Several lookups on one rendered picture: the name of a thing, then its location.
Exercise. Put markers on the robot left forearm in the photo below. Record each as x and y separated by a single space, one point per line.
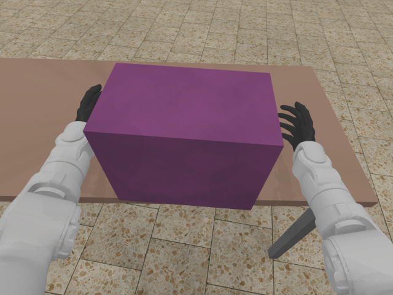
63 173

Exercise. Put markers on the robot left hand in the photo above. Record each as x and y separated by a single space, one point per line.
88 103

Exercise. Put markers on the left robot upper arm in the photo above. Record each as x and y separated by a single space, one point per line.
39 230

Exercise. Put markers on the carton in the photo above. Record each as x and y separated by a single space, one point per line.
186 136

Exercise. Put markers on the robot right hand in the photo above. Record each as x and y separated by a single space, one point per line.
303 125

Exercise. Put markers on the right robot upper arm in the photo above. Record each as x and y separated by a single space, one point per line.
359 263

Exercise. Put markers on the robot right forearm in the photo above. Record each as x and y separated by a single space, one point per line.
335 210

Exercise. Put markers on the table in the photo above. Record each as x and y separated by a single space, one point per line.
40 97

